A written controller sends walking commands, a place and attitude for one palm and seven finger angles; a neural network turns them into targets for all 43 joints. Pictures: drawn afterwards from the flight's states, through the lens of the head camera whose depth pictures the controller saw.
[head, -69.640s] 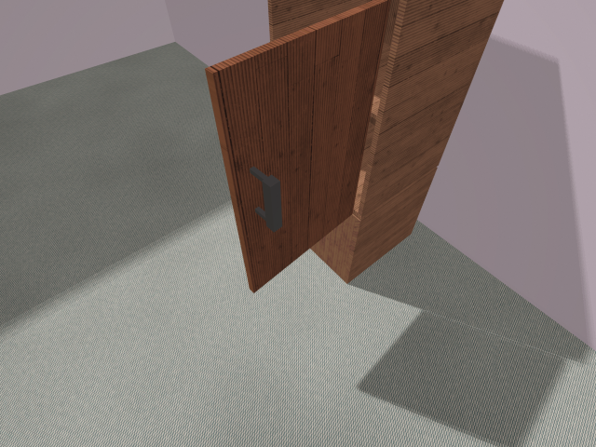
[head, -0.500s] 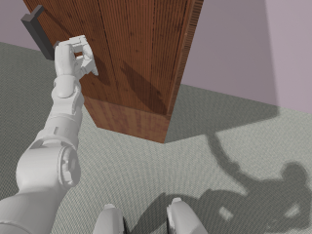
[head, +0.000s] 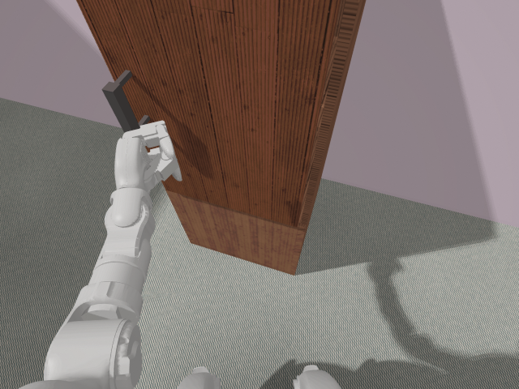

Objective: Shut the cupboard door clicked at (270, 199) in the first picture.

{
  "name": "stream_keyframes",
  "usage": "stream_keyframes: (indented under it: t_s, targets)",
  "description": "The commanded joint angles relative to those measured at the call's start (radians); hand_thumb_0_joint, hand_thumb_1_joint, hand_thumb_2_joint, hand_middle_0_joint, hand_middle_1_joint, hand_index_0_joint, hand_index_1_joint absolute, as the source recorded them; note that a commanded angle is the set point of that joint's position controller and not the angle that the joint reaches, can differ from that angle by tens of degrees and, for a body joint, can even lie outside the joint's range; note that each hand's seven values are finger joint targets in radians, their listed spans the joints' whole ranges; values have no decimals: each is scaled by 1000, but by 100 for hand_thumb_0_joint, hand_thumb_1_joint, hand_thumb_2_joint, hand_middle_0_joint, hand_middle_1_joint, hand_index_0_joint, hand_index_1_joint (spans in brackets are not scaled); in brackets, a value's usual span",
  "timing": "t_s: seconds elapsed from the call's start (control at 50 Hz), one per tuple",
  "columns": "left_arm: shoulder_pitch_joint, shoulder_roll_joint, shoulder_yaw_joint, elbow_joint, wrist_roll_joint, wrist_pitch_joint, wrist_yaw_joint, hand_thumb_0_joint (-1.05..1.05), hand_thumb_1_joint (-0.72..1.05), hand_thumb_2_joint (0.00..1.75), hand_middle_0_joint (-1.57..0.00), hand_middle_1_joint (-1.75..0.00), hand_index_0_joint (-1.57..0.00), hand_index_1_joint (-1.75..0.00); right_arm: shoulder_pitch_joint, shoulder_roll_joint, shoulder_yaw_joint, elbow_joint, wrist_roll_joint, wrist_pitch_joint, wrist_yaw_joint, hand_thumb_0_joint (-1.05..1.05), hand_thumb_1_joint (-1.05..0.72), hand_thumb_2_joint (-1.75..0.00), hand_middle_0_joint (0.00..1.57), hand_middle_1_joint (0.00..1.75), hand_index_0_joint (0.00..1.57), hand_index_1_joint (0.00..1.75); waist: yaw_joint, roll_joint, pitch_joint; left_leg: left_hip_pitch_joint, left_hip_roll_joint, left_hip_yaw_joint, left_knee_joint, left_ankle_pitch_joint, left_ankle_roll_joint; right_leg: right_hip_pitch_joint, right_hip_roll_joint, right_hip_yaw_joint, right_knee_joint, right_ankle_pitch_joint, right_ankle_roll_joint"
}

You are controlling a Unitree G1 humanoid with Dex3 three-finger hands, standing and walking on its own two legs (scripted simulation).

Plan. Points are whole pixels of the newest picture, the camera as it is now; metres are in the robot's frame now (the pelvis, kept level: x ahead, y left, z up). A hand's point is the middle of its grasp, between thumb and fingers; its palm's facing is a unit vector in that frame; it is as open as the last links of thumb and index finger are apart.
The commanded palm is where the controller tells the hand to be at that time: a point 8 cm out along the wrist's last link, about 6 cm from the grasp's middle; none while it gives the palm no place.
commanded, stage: draw the hand back to the body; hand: left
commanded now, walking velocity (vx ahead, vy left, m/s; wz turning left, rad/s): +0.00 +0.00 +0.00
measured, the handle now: (130, 106) +0.61 +0.22 +0.06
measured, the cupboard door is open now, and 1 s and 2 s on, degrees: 0 0 0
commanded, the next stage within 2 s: step back with the hand held close in 1.38 s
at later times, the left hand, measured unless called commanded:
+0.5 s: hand (78, 230) +0.30 +0.19 +0.15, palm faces +0.15 -0.96 -0.22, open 3.2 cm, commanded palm +0.26 +0.24 +0.17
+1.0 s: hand out of the picture +0.21 +0.28 +0.22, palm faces +0.47 -0.77 -0.42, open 6.1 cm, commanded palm +0.16 +0.32 +0.24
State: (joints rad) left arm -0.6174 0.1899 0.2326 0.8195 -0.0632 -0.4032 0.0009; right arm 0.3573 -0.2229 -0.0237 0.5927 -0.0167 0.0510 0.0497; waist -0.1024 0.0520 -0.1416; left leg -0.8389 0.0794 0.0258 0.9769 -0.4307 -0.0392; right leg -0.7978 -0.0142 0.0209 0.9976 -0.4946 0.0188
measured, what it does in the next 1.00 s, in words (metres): rises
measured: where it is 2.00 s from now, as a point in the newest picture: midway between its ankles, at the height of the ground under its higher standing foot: outside the picture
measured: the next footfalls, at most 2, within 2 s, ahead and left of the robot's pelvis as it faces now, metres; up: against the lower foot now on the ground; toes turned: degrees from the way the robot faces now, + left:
none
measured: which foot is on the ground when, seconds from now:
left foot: down 0.00-1.00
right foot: down 0.00-1.00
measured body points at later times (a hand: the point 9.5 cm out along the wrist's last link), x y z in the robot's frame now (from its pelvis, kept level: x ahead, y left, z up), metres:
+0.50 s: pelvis +0.00 +0.01 +0.05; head -0.01 -0.01 +0.50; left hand +0.29 +0.24 +0.16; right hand +0.18 -0.23 -0.04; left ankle +0.02 +0.15 -0.68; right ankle -0.01 -0.13 -0.68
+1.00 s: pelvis +0.03 +0.01 +0.07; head +0.01 -0.02 +0.51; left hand +0.18 +0.32 +0.24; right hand +0.22 -0.19 -0.03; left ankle +0.02 +0.15 -0.68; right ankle -0.01 -0.13 -0.68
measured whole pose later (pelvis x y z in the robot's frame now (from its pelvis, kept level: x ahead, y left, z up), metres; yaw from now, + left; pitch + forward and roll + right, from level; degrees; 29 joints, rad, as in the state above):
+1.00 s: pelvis +0.03 +0.01 +0.07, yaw +2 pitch -3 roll +0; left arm 0.44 0.34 0.34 -0.36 -0.06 -0.04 0.09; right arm 0.20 -0.22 0.03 0.62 0.00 -0.06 -0.08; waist 0.07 0.07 -0.02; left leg -0.14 0.04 0.02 0.44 -0.25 -0.02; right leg -0.07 -0.05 -0.01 0.42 -0.30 0.03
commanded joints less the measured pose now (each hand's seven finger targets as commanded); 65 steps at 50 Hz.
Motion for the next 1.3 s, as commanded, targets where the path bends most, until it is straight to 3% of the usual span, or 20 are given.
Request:
stream_keyframes:
  t_s: [0.0,0.08,0.14,0.24,0.28,0.3,0.34,0.38,0.4,0.48,0.6,0.7,0.74,0.82,0.98,1.04,1.08,1.16,1.24,1.28]
  targets:
    - [-265,158,-13,-355,-70,3,-34,0,90,90,-130,-150,-130,-150,48,-147,-49,-125,39,-32,-34,0,-90,-90,20,30,20,30,14,-129,-391,325,-78,31,-142,325,65,341,59,-52,-208,584,-8]
    - [-244,139,-45,-458,-113,31,-62,0,90,90,-130,-150,-130,-150,-2,-142,-37,-119,53,-55,-60,0,-90,-90,20,30,20,30,12,-103,-277,377,-78,24,-199,251,68,325,57,-58,-272,470,-7]
    - [-146,157,-51,-507,-108,37,-80,0,90,90,-130,-150,-130,-150,-36,-141,-28,-121,57,-74,-69,0,-90,-90,20,30,20,30,37,-21,-227,412,-81,21,-232,221,66,326,52,-58,-297,404,-15]
    - [62,180,-31,-567,-135,91,-121,0,90,90,-122,-141,-122,-141,-113,-140,-15,-155,68,-91,-75,0,-90,-90,20,30,20,30,84,-9,-181,439,-83,19,-292,177,62,366,46,-64,-333,324,-21]
    - [107,202,-6,-621,-161,120,-137,0,90,90,-116,-135,-116,-135,-149,-139,-8,-170,74,-100,-79,0,-90,-90,20,30,20,30,98,-48,-169,448,-83,20,-315,167,62,395,40,-62,-355,313,-18]
    - [142,240,-70,-738,-52,135,-65,0,90,90,-113,-132,-113,-132,-187,-112,-12,-191,76,-75,-102,0,-90,-90,20,30,20,30,94,-57,-176,513,-88,32,-357,185,67,425,19,-23,-418,300,-22]
    - [209,220,-66,-806,-47,177,-8,0,90,90,-108,-126,-108,-126,-212,-112,-4,-207,72,-69,-126,0,-90,-90,20,30,20,30,92,-73,-115,534,-88,22,-393,177,68,431,19,-36,-455,272,-20]
    - [217,234,-64,-863,-26,209,27,0,90,90,-102,-120,-102,-120,-237,-111,6,-197,71,-69,-140,0,-90,-90,20,30,20,30,88,-59,-76,571,-82,18,-423,182,70,444,19,-45,-479,280,-19]
    - [242,243,-52,-876,-21,222,40,0,90,90,-100,-117,-100,-117,-245,-110,7,-195,70,-70,-146,0,-90,-90,20,30,20,30,89,-85,-56,588,-78,16,-439,183,71,451,22,-51,-494,275,-18]
    - [321,233,-58,-983,-3,255,70,0,90,90,-89,-105,-89,-105,-265,-102,23,-189,63,-89,-160,0,-90,-90,20,30,20,30,98,-9,-46,679,-76,11,-498,225,67,512,22,-63,-534,308,-24]
    - [510,231,-36,-1108,4,280,88,0,90,90,-72,-87,-72,-87,-286,-96,39,-173,47,-125,-153,0,-90,-90,20,30,20,30,119,27,14,735,-70,2,-574,275,54,585,24,-78,-588,346,-27]
    - [672,276,55,-1200,0,286,93,0,90,90,-58,-72,-58,-72,-297,-93,38,-166,34,-138,-147,0,-90,-90,20,30,20,30,140,-29,20,750,-67,8,-596,350,55,651,22,-83,-610,417,-23]
    - [736,315,108,-1245,1,288,95,0,90,90,-53,-66,-53,-66,-301,-97,33,-159,30,-144,-146,0,-90,-90,20,30,20,30,152,-19,4,761,-68,16,-592,397,56,677,21,-79,-616,466,-21]
    - [815,316,144,-1339,2,289,101,0,90,90,-42,-54,-42,-54,-305,-85,33,-156,27,-155,-140,0,-90,-90,20,30,20,30,154,39,29,767,-68,23,-591,423,50,678,17,-85,-618,482,-18]
    - [1019,373,272,-1432,-4,284,116,0,90,90,-20,-30,-20,-30,-297,-83,18,-146,24,-188,-140,0,-90,-90,20,30,20,30,174,0,44,764,-66,33,-575,471,55,690,13,-88,-615,532,-12]
    - [987,305,204,-1359,0,298,108,0,90,90,-20,-30,-20,-30,-291,-94,13,-129,24,-195,-144,0,-90,-90,20,30,20,30,151,-37,129,759,-63,37,-579,432,62,631,15,-86,-647,498,-4]
    - [948,306,198,-1342,2,303,112,0,90,90,-20,-30,-20,-30,-284,-100,12,-126,27,-190,-147,0,-90,-90,20,30,20,30,147,-44,137,756,-65,35,-586,409,64,627,11,-86,-640,467,-2]
    - [916,336,213,-1386,8,294,117,0,90,90,-20,-30,-20,-30,-290,-103,7,-128,22,-197,-155,0,-90,-90,20,30,20,30,159,-20,51,790,-72,35,-584,435,69,669,5,-78,-625,494,-4]
    - [956,382,260,-1424,8,281,126,0,90,90,-20,-30,-20,-30,-307,-92,10,-127,17,-211,-158,0,-90,-90,20,30,20,30,179,1,29,790,-77,37,-574,441,69,691,7,-73,-633,515,-7]
    - [972,370,257,-1429,7,279,126,0,90,90,-20,-30,-20,-30,-308,-82,15,-129,19,-211,-157,0,-90,-90,20,30,20,30,179,19,36,780,-77,41,-572,451,65,696,5,-74,-622,530,-8]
